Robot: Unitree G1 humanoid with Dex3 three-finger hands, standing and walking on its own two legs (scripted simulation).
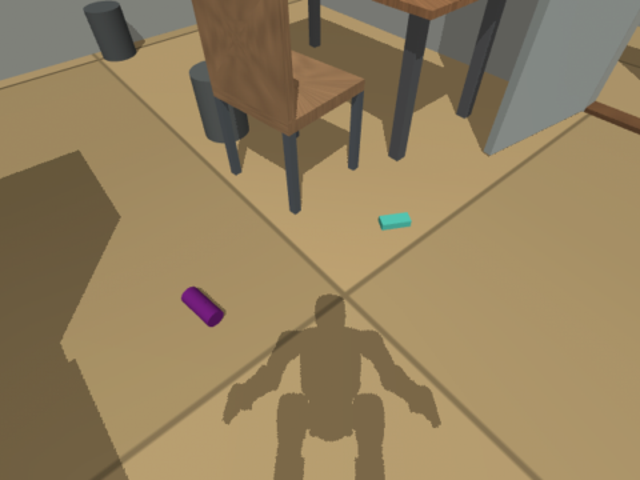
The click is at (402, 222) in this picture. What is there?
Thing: flat box
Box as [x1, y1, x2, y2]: [378, 212, 411, 229]
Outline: 407,212 379,216 378,221 381,229 409,226 411,221
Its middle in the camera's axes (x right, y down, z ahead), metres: +0.33 -0.08 +1.71
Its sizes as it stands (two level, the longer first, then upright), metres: 0.130 0.057 0.033
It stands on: the floor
